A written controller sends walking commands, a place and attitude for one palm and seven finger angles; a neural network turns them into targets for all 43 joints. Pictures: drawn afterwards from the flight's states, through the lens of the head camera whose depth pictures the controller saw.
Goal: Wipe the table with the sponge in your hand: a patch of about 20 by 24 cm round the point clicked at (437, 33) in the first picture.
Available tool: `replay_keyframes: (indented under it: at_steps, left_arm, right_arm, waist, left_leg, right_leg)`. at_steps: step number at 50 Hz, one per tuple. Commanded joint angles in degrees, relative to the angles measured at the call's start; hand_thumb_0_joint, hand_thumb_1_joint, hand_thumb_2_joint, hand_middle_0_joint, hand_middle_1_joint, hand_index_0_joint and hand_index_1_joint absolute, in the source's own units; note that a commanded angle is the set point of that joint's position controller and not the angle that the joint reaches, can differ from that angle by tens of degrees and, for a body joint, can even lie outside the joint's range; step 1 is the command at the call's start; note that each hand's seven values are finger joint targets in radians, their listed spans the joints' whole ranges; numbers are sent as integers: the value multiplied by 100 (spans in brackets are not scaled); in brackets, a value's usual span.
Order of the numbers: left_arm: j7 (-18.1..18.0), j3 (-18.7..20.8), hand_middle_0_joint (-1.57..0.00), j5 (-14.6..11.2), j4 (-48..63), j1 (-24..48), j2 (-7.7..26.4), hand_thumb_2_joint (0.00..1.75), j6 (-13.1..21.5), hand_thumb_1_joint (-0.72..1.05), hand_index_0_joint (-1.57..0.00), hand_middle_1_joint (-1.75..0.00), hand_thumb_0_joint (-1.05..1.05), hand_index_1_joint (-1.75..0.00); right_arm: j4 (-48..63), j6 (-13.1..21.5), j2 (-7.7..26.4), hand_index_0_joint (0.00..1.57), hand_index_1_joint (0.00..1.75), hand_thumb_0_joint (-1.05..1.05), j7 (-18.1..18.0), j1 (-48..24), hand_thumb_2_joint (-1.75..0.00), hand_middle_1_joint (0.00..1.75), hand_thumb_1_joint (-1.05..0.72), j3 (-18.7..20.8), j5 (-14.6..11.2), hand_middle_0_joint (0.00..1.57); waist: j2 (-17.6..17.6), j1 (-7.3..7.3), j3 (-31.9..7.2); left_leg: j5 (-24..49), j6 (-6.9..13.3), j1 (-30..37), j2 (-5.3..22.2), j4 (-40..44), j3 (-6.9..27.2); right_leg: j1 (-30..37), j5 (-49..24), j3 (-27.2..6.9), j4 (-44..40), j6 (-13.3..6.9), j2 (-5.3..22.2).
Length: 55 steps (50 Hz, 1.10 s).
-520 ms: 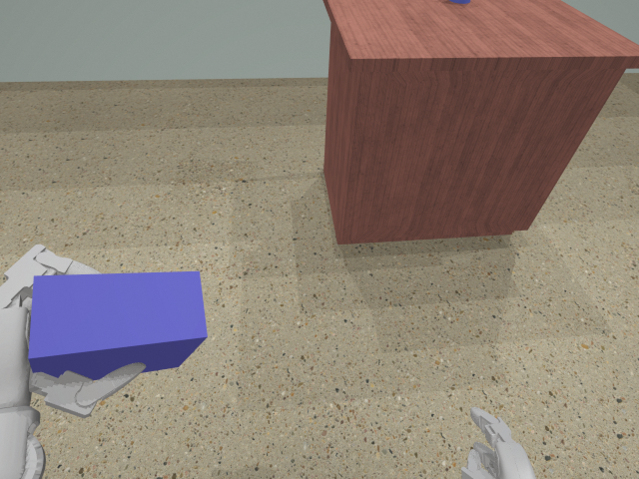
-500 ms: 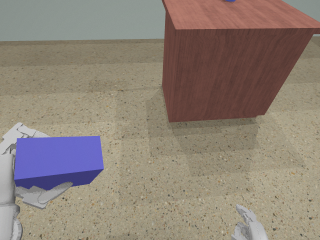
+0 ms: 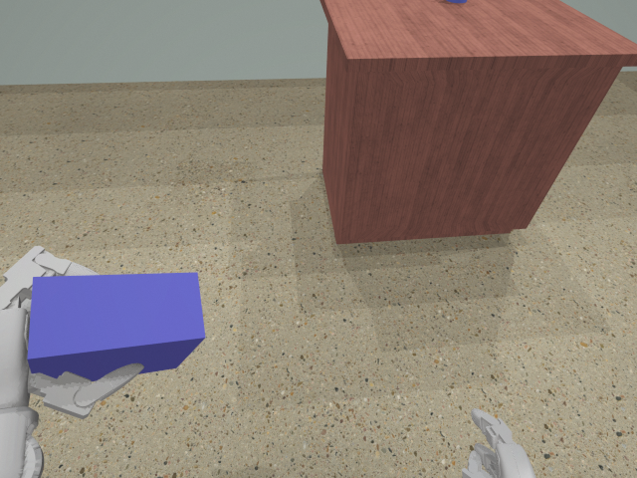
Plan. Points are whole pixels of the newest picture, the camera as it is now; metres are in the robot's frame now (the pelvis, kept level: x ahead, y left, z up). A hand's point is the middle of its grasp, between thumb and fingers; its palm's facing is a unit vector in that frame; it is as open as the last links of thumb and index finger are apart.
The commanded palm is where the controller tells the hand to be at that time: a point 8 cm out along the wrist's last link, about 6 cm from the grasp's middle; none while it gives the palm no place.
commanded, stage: walk to a spot facing it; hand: left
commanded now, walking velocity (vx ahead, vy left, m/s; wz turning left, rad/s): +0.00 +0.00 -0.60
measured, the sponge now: (142, 328) +0.23 +0.20 +0.13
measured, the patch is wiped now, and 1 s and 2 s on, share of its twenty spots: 0.00 0.00 0.00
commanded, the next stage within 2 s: none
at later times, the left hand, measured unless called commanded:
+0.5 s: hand (228, 270) +0.29 +0.13 +0.15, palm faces +0.18 -0.89 -0.41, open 10.9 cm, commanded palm +0.25 +0.19 +0.18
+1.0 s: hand (316, 161) +0.47 +0.04 +0.17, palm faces -0.04 -0.91 -0.40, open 10.9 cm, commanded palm +0.44 +0.10 +0.18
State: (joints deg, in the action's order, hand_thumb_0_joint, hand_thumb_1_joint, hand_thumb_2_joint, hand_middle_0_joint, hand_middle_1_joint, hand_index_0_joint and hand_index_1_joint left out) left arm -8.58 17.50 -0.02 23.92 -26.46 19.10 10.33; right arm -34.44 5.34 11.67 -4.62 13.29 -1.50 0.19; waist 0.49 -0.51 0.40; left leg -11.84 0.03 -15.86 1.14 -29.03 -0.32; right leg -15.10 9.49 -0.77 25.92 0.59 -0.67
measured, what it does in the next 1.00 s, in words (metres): walks ahead, turning right: left foot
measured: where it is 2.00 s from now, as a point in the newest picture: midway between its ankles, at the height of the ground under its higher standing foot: (415, 451)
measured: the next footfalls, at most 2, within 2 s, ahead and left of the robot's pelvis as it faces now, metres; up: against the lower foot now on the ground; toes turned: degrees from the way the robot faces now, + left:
left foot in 0.80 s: +0.23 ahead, +0.06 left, +0.00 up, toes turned -13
right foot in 1.20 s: +0.25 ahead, -0.29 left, +0.00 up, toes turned -43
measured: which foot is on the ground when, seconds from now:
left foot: down 0.00-0.34, up 0.36-0.78, down 0.80-1.00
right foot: down 0.00-0.82, up 0.84-1.00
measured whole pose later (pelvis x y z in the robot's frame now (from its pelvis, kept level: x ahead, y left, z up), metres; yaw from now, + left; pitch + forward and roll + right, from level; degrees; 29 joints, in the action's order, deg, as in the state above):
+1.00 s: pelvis +0.16 -0.06 +0.00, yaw -29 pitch +0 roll +0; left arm -8.0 19.6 0.4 27.4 -23.8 21.1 11.7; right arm -33.4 5.4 7.4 -2.2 12.6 -2.8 0.8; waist -0.7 -1.0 0.3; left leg -19.4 -1.8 -10.4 8.1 -30.8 -13.5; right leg -31.9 23.2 4.2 66.1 0.6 2.6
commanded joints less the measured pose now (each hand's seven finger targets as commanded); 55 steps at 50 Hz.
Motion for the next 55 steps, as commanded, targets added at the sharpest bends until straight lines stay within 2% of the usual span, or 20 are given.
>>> replay_keyframes:
  at_steps: [1, 5, 9, 11, 15, 16, 17, 18, 19, 21, 24, 34, 38, 39, 40, 41, 42, 45, 49, 55]
  left_arm:
    - [-108, 648, -120, -89, 1345, 518, 898, 130, 423, 10, -120, -160, 0, -160]
    - [-122, 622, -120, -84, 1446, 781, 870, 130, 418, 10, -120, -160, 0, -160]
    - [-128, 630, -120, -52, 1362, 971, 872, 130, 375, 10, -120, -160, 0, -160]
    - [-92, 552, -120, -44, 1379, 974, 817, 130, 406, 10, -120, -160, 0, -160]
    - [-18, 401, -120, -1, 1346, 1198, 790, 130, 380, 10, -120, -160, 0, -160]
    - [-9, 451, -120, 18, 1248, 1200, 896, 130, 372, 10, -120, -160, 0, -160]
    - [-38, 542, -120, 12, 1208, 1265, 1100, 130, 330, 10, -120, -160, 0, -160]
    - [-115, 634, -120, -100, 1244, 1454, 1182, 130, 344, 10, -120, -160, 0, -160]
    - [-131, 715, -120, -50, 1299, 1467, 1181, 130, 367, 10, -120, -160, 0, -160]
    - [-96, 914, -120, -85, 1308, 599, 1318, 130, 549, 10, -120, -160, 0, -160]
    - [-82, 1146, -120, -131, 1590, 348, 1398, 130, 726, 10, -120, -160, 0, -160]
    - [-149, 992, -120, -205, 1433, 127, 1175, 130, 665, 10, -120, -160, 0, -160]
    - [-160, 900, -120, -186, 1586, 333, 1117, 130, 632, 10, -120, -160, 0, -160]
    - [-149, 932, -120, -191, 1591, 335, 1158, 130, 645, 10, -120, -160, 0, -160]
    - [-127, 963, -120, -190, 1769, 377, 1150, 130, 688, 10, -120, -160, 0, -160]
    - [-121, 904, -120, -184, 1958, 585, 1157, 130, 765, 10, -120, -160, 0, -160]
    - [-118, 1003, -120, -90, 1899, 739, 1368, 130, 814, 10, -120, -160, 0, -160]
    - [-31, 758, -120, -46, 2112, 1113, 1258, 130, 737, 10, -120, -160, 0, -160]
    - [-28, 828, -120, 28, 2046, 893, 1153, 130, 620, 10, -120, -160, 0, -160]
    - [35, 1058, -120, -34, 1491, 493, 1167, 130, 605, 10, -120, -160, 0, -160]
  right_arm:
    - [916, 295, 656, 20, 30, 0, -21, -595, -90, 30, -90, 281, -40, 20]
    - [945, 254, 719, 20, 30, 0, -15, -602, -90, 30, -90, 327, -25, 20]
    - [960, 265, 697, 20, 30, 0, -46, -600, -90, 30, -90, 336, -15, 20]
    - [868, 312, 675, 20, 30, 0, 0, -493, -90, 30, -90, 354, 55, 20]
    - [856, 370, 696, 20, 30, 0, 124, -601, -90, 30, -90, 343, 45, 20]
    - [847, 346, 641, 20, 30, 0, 154, -581, -90, 30, -90, 345, 34, 20]
    - [942, 310, 527, 20, 30, 0, 169, -696, -90, 30, -90, 350, 15, 20]
    - [951, 367, 621, 20, 30, 0, 182, -893, -90, 30, -90, 340, 25, 20]
    - [909, 352, 687, 20, 30, 0, 207, -928, -90, 30, -90, 407, 26, 20]
    - [799, 196, 590, 20, 30, 0, 198, -607, -90, 30, -90, 276, 68, 20]
    - [757, -31, 540, 20, 30, 0, 237, -706, -90, 30, -90, 275, 63, 20]
    - [1005, 32, 605, 20, 30, 0, 272, -652, -90, 30, -90, 374, -61, 20]
    - [1029, 27, 663, 20, 30, 0, 210, -443, -90, 30, -90, 391, -67, 20]
    - [1021, 46, 771, 20, 30, 0, 146, -377, -90, 30, -90, 447, -77, 20]
    - [1040, 40, 862, 20, 30, 0, 108, -344, -90, 30, -90, 479, -47, 20]
    - [1053, 49, 804, 20, 30, 0, 104, -348, -90, 30, -90, 457, -38, 20]
    - [992, 106, 710, 20, 30, 0, 130, -371, -90, 30, -90, 414, -21, 20]
    - [818, 207, 636, 20, 30, 0, 162, -500, -90, 30, -90, 321, 63, 20]
    - [812, 296, 686, 20, 30, 0, 177, -435, -90, 30, -90, 359, 23, 20]
    - [879, 318, 602, 20, 30, 0, 190, -384, -90, 30, -90, 399, 55, 20]
  waist:
    - [266, 18, -614]
    - [469, 30, -588]
    - [1233, 41, -271]
    - [1160, 62, -277]
    - [939, -86, -267]
    - [64, -117, -182]
    - [-1736, -154, -182]
    - [-1730, -166, -120]
    - [-1151, -60, -87]
    - [-207, -29, -231]
    - [-188, -11, -724]
    - [-773, -127, -895]
    - [-515, 28, -892]
    - [-99, 116, -995]
    - [804, 168, -1255]
    - [1654, 113, -1225]
    - [1321, 37, -916]
    - [1184, 114, -77]
    - [1254, 3, -9]
    - [1439, 124, -208]
  left_leg:
    - [-266, 63, -122, 347, 706, 161]
    - [-1668, 215, -60, 744, 853, 383]
    - [-3010, 809, -362, 1819, 1534, 1381]
    - [-2122, 901, -67, 1943, 1244, 1212]
    - [-1339, 366, -636, 1453, -131, -92]
    - [-1668, 152, -1100, 981, -1367, -502]
    - [-2389, -167, -2341, 154, -3043, -808]
    - [-2147, -247, -2849, 128, -4084, -145]
    - [-1721, -275, -2743, 338, -4256, 292]
    - [-1100, -353, -2752, 436, -4406, 241]
    - [-804, -422, -2564, 451, -3850, 27]
    - [-755, -191, -1448, 301, -1194, -508]
    - [-15, -28, 246, 341, 126, -677]
    - [200, 169, 1389, 599, 422, -373]
    - [325, 573, 2518, 1429, 741, 746]
    - [1191, 1116, 3006, 2626, 907, 2039]
    - [1093, 1302, 2669, 2851, 1132, 2219]
    - [273, 1204, 1335, 2769, 1364, 1381]
    - [600, 633, 713, 2040, 1291, -634]
    - [2250, 476, 896, 1880, 569, -1403]
  right_leg:
    - [345, 19, -424, -355, -72, 171]
    - [-243, 963, -480, 182, -141, 54]
    - [-848, 1621, 175, 2038, -13, -173]
    - [-988, 1807, 275, 2105, -2, -33]
    - [159, 1387, 453, 647, -138, 9]
    - [344, 1396, -625, -112, -505, 473]
    - [730, 1516, -3240, -951, -1165, 1737]
    - [848, 1251, -4119, -1370, -1451, 2263]
    - [608, 1657, -3965, -1412, -1418, 2054]
    - [932, 293, -3067, -962, -1453, 1645]
    - [1369, -1346, -1878, -599, -1248, 1264]
    - [1197, -1117, -2032, -441, -1350, 1102]
    - [337, -750, -1750, 257, -944, 683]
    - [-451, -750, -1435, 1015, -673, 419]
    - [-1469, 147, -849, 2149, -325, -60]
    - [-2478, 2366, -222, 3518, -60, -254]
    - [-2834, 2385, -158, 4428, -46, -106]
    - [-3060, 1788, -231, 4925, 14, 591]
    - [-2077, 971, 603, 3313, 68, 640]
    - [-836, 494, 1540, 1456, 21, 133]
